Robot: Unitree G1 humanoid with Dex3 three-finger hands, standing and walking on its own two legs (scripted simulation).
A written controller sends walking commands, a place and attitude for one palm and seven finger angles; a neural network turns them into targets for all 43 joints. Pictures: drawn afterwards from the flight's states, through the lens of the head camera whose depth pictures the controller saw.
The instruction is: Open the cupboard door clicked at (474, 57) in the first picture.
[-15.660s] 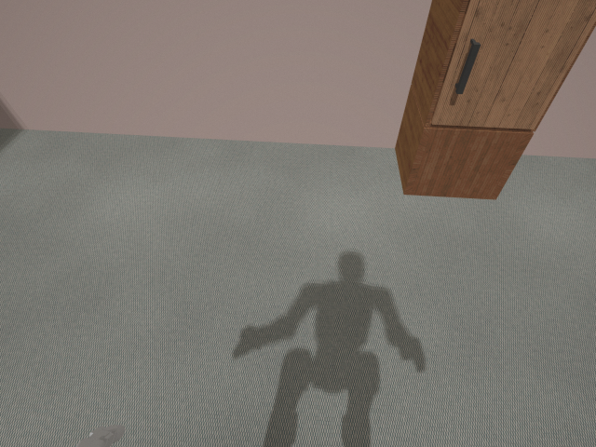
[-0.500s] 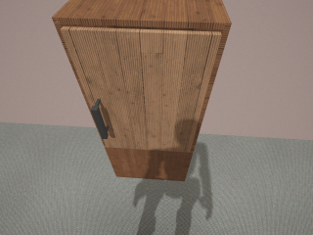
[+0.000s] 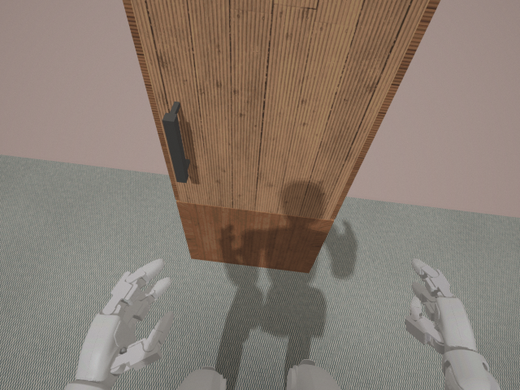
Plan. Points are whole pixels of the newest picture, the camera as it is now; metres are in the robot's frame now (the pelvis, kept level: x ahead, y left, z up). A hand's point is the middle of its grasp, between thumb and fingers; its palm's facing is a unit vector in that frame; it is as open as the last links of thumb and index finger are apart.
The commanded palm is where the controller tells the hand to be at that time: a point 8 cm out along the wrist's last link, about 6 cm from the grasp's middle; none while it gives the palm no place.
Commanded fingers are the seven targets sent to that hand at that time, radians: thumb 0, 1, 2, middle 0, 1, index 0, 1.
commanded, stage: raise the hand with hooked fingers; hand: left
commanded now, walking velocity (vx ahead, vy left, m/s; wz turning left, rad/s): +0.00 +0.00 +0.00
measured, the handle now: (179, 144) +0.56 +0.22 -0.01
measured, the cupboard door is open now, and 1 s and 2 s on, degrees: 0 0 0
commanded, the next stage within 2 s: move the hooked fingers beside the handle in 1.68 s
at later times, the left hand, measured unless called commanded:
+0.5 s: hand (100, 308) +0.22 +0.24 +0.01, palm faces +0.06 -1.00 -0.06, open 11.6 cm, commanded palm +0.20 +0.29 +0.01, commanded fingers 0.00 -0.20 0.43 -0.28 -1.00 -0.28 -1.00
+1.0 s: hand (89, 285) +0.25 +0.27 +0.00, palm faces -0.02 -1.00 -0.08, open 13.9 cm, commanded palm +0.23 +0.33 +0.01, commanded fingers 0.00 -0.50 0.30 -0.30 -1.20 -0.30 -1.20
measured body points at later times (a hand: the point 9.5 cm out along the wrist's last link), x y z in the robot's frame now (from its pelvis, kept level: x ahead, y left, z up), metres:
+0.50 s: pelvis -0.01 +0.03 -0.02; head +0.08 +0.05 +0.42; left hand +0.21 +0.30 +0.02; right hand +0.14 -0.20 -0.11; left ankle -0.01 +0.11 -0.65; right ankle +0.05 -0.09 -0.65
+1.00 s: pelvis -0.01 +0.02 -0.02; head +0.09 +0.04 +0.41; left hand +0.24 +0.33 +0.01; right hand +0.19 -0.21 -0.10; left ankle -0.01 +0.11 -0.65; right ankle +0.05 -0.09 -0.65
